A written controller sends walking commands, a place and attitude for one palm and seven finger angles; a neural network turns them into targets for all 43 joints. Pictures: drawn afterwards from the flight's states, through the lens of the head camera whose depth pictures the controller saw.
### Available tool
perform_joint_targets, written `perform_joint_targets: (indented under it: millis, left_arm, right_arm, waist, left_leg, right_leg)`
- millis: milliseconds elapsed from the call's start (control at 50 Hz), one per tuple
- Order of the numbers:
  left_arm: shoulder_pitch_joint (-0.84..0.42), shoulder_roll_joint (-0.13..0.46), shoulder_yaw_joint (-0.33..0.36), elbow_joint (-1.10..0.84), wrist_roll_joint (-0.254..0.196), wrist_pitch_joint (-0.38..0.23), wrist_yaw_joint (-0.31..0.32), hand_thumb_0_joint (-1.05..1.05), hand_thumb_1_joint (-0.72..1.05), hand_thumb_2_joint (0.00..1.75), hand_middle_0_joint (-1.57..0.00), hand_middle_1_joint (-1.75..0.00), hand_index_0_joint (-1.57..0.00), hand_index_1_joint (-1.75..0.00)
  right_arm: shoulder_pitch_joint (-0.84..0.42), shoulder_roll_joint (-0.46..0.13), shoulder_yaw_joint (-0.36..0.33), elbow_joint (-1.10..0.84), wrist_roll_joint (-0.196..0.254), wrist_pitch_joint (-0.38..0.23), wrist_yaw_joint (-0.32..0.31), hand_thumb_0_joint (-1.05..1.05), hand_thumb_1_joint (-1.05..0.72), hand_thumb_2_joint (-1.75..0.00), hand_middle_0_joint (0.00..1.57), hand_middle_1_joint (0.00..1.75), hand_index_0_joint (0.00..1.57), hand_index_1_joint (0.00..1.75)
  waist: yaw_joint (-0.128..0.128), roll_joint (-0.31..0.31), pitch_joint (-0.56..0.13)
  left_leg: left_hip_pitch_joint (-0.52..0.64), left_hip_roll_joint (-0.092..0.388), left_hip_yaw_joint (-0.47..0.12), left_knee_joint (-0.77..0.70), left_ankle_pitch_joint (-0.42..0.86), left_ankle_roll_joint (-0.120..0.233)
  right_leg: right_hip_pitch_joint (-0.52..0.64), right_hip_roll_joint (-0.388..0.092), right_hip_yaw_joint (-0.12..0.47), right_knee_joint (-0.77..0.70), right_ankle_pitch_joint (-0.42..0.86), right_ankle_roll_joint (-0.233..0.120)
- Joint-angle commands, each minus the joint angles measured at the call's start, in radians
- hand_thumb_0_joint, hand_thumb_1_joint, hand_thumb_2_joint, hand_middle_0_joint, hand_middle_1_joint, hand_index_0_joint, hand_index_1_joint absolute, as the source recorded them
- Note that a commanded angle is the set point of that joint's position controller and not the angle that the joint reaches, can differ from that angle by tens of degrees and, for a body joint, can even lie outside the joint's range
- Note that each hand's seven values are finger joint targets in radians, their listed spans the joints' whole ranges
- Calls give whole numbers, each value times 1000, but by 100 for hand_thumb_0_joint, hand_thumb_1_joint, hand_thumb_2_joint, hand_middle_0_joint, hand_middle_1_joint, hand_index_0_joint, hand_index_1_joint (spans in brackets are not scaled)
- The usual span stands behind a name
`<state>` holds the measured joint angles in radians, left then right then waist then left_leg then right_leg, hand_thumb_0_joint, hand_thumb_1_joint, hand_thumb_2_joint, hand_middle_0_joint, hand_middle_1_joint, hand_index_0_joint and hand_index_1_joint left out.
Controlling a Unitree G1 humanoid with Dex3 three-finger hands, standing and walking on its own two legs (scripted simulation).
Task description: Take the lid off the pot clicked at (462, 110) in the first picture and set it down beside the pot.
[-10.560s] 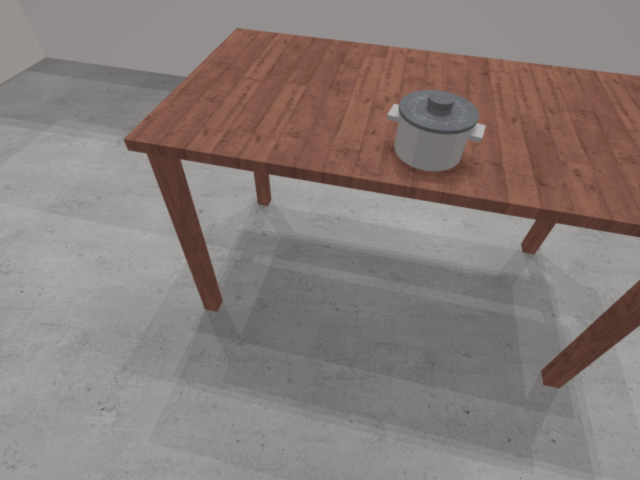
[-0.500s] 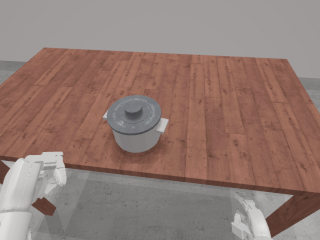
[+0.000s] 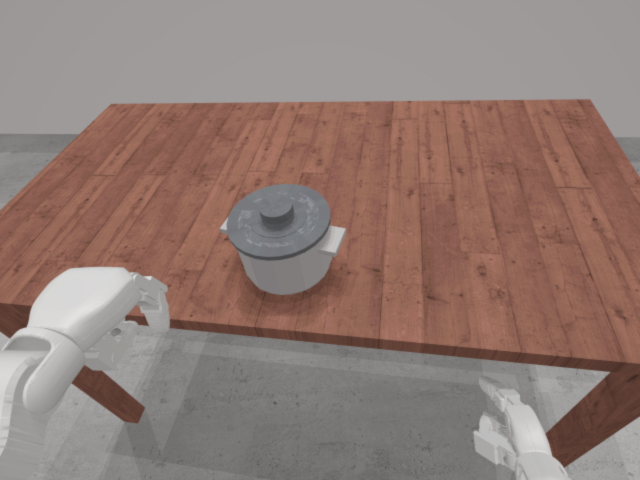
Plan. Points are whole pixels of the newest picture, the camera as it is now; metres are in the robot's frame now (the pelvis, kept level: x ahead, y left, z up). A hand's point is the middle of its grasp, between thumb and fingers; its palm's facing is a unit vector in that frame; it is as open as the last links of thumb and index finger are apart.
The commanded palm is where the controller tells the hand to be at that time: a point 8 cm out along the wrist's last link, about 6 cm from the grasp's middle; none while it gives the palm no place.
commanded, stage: reach forward and open the fingers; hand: left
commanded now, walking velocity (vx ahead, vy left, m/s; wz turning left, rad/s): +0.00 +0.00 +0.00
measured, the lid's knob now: (276, 209) +0.46 +0.14 +0.09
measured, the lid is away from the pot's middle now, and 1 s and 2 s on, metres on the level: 0.00 0.00 0.00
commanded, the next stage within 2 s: move the open hand above the knob in 0.52 s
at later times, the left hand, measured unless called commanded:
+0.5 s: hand (137, 284) +0.27 +0.24 +0.15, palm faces -0.12 -0.04 -0.99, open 9.9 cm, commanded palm +0.25 +0.24 +0.22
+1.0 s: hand (183, 246) +0.32 +0.20 +0.16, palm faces -0.15 -0.06 -0.99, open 10.1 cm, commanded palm +0.29 +0.20 +0.22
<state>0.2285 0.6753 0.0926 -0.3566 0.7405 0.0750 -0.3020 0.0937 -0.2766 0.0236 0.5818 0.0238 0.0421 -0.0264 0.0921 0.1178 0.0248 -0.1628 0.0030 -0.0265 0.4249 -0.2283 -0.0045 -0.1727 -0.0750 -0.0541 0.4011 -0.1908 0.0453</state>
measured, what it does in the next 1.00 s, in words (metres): stands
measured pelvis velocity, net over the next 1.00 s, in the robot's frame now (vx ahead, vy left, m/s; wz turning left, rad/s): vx -0.01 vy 0.00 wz -0.01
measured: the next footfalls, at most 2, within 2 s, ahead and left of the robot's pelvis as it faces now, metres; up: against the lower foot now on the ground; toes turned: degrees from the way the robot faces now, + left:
none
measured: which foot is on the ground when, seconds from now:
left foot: down 0.00-1.00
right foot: down 0.00-1.00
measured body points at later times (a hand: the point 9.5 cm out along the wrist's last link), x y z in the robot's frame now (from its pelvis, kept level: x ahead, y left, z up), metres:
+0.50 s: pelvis -0.02 +0.00 +0.00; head -0.02 -0.04 +0.45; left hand +0.27 +0.24 +0.21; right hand +0.20 -0.22 -0.09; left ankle +0.00 +0.12 -0.74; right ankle +0.01 -0.15 -0.74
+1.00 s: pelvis -0.01 +0.00 +0.00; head +0.00 -0.06 +0.45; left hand +0.32 +0.21 +0.21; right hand +0.21 -0.22 -0.10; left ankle +0.00 +0.12 -0.74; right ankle +0.01 -0.15 -0.74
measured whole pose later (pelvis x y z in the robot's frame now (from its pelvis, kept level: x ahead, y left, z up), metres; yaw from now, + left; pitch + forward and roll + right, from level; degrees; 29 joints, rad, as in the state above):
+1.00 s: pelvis -0.01 +0.00 +0.00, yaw -1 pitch -1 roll +1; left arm -0.29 0.62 -0.09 -0.12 0.77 0.21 -0.43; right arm 0.07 -0.28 0.04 0.58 0.05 0.09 0.00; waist 0.06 0.12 0.03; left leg -0.19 0.00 -0.01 0.42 -0.21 -0.01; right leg -0.22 -0.08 -0.04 0.44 -0.19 0.04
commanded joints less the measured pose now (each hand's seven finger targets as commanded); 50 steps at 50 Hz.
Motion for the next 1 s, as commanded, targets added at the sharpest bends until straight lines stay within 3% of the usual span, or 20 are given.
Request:
perform_joint_targets:
  millis: [0, 120, 140, 200, 240, 320, 360, 420, 500, 540, 620, 640, 660, 720, 740, 760, 820, 860, 940, 980]
  left_arm:
    - [-265, 247, 181, -118, 1, -22, 24, 0, -3, 138, -96, -44, -96, -44]
    - [-310, 247, 176, -75, 1, -3, 23, 0, -21, 144, -89, -22, -89, -22]
    - [-399, 265, 167, -100, 6, -10, 17, 0, -24, 145, -87, -19, -87, -19]
    - [-432, 250, 145, -39, 6, 6, 13, 0, -33, 149, -84, -8, -84, -8]
    - [-473, 262, 147, -51, 7, 6, 9, 0, -32, 148, -84, -8, -84, -8]
    - [-492, 233, 121, 27, 5, 32, 0, 0, -32, 148, -84, -8, -84, -8]
    - [-591, 242, 98, 29, 9, 31, -12, 0, -32, 148, -84, -8, -84, -8]
    - [-605, 274, 128, -44, 16, 26, -8, 0, -32, 148, -84, -8, -84, -8]
    - [-666, 258, 99, 106, 18, 55, -28, 0, -33, 149, -84, -8, -84, -8]
    - [-733, 251, 76, 49, 16, 50, -35, 0, -33, 149, -84, -8, -84, -8]
    - [-694, 261, 96, 134, 15, 81, -45, 0, -33, 149, -84, -8, -84, -8]
    - [-777, 252, 63, 126, 18, 82, -59, 0, -33, 149, -84, -8, -84, -8]
    - [-813, 222, 29, 133, 16, 86, -62, 0, -33, 149, -84, -8, -84, -8]
    - [-787, 219, 33, 76, 21, 92, -67, 0, -33, 149, -84, -8, -84, -8]
    - [-815, 255, 52, 78, 31, 91, -74, 0, -33, 149, -84, -8, -84, -8]
    - [-817, 239, 39, 100, 34, 100, -80, 0, -33, 149, -84, -8, -84, -8]
    - [-782, 205, 28, 99, 29, 119, -85, 0, -33, 149, -84, -8, -84, -8]
    - [-850, 185, -11, 94, 35, 123, -92, 0, -33, 149, -84, -8, -84, -8]
    - [-853, 188, -9, 54, 46, 131, -87, 0, -33, 149, -84, -8, -84, -8]
    - [-877, 173, -24, 88, 50, 143, -82, 0, -33, 149, -84, -8, -84, -8]
  right_arm:
    - [-138, -100, -35, -165, -1, -47, -9, 0, -90, -90, 20, 30, 20, 30]
    - [-172, -98, -31, -181, 7, -58, 2, 0, -90, -90, 20, 30, 20, 30]
    - [-163, -101, -28, -172, 4, -48, -1, 0, -90, -90, 20, 30, 20, 30]
    - [-164, -99, -28, -166, 7, -48, -6, 0, -90, -90, 20, 30, 20, 30]
    - [-168, -99, -26, -170, 8, -48, -3, 0, -90, -90, 20, 30, 20, 30]
    - [-192, -99, -26, -176, 20, -47, -3, 0, -90, -90, 20, 30, 20, 30]
    - [-193, -101, -23, -169, 18, -36, -10, 0, -90, -90, 20, 30, 20, 30]
    - [-207, -95, -22, -189, 19, -55, -5, 0, -90, -90, 20, 30, 20, 30]
    - [-180, -106, -20, -162, 21, -27, -12, 0, -90, -90, 20, 30, 20, 30]
    - [-193, -101, -17, -173, 24, -32, -9, 0, -90, -90, 20, 30, 20, 30]
    - [-198, -106, -20, -171, 26, -37, -7, 0, -90, -90, 20, 30, 20, 30]
    - [-188, -105, -12, -163, 26, -25, -9, 0, -90, -90, 20, 30, 20, 30]
    - [-199, -100, -12, -167, 29, -24, -11, 0, -90, -90, 20, 30, 20, 30]
    - [-214, -98, -18, -187, 29, -40, -1, 0, -90, -90, 20, 30, 20, 30]
    - [-180, -99, -13, -174, 23, -31, -2, 0, -90, -90, 20, 30, 20, 30]
    - [-195, -98, -14, -172, 22, -24, 0, 0, -90, -90, 20, 30, 20, 30]
    - [-208, -100, -19, -184, 29, -19, 15, 0, -90, -90, 20, 30, 20, 30]
    - [-193, -97, -15, -178, 28, -4, 14, 0, -90, -90, 20, 30, 20, 30]
    - [-187, -90, -14, -179, 26, 1, 25, 0, -90, -90, 20, 30, 20, 30]
    - [-191, -93, -15, -176, 29, 11, 26, 0, -90, -90, 20, 30, 20, 30]
  waist:
    - [-5, -61, -161]
    - [-3, -54, -181]
    - [-9, -37, -222]
    - [-5, -53, -174]
    - [-9, -43, -213]
    - [-18, -60, -153]
    - [-18, -70, -164]
    - [-11, -19, -238]
    - [-21, -85, -160]
    - [-27, -44, -229]
    - [-27, -74, -222]
    - [-34, -68, -241]
    - [-36, -79, -201]
    - [-27, -42, -274]
    - [-25, -66, -322]
    - [-25, -84, -272]
    - [-28, -68, -267]
    - [-32, -105, -271]
    - [-27, -78, -330]
    - [-30, -105, -271]
  left_leg:
    - [27, -17, 0, -73, 199, 36]
    - [31, -20, 0, -67, 161, 35]
    - [27, -24, 6, -84, 159, 34]
    - [12, -21, 7, -85, 123, 33]
    - [17, -26, 9, -89, 122, 34]
    - [2, -22, 9, -80, 64, 35]
    - [-11, -24, 12, -91, 51, 33]
    - [34, -30, 2, -71, 97, 36]
    - [-24, -26, 15, -89, 54, 34]
    - [5, -34, 19, -87, 70, 36]
    - [5, -32, 15, -64, 88, 39]
    - [-4, -38, 21, -82, 90, 36]
    - [-11, -36, 19, -80, 74, 35]
    - [36, -42, 13, -51, 131, 42]
    - [32, -47, 18, -61, 172, 43]
    - [16, -43, 17, -58, 171, 39]
    - [27, -39, 15, -45, 188, 40]
    - [20, -43, 22, -56, 191, 40]
    - [42, -46, 21, -53, 244, 39]
    - [20, -39, 20, -56, 218, 36]
  right_leg:
    - [53, 54, -5, -56, 94, -56]
    - [52, 71, 10, -48, 56, -66]
    - [73, 61, -2, -45, 44, -62]
    - [45, 55, 2, -55, 9, -60]
    - [64, 59, 1, -46, 5, -62]
    - [17, 70, 13, -54, -39, -64]
    - [31, 54, 9, -49, -57, -59]
    - [57, 67, 19, -35, -7, -69]
    - [25, 55, 8, -49, -41, -61]
    - [50, 59, 7, -37, -29, -63]
    - [39, 69, 16, -31, 10, -67]
    - [57, 61, 3, -29, 7, -62]
    - [34, 58, 1, -38, -4, -60]
    - [57, 68, 12, -15, 60, -71]
    - [98, 60, 3, -7, 100, -67]
    - [81, 58, 2, -12, 111, -65]
    - [64, 68, 5, -1, 133, -71]
    - [77, 59, -2, -6, 144, -64]
    - [107, 62, -4, 15, 179, -70]
    - [77, 60, -6, 6, 168, -68]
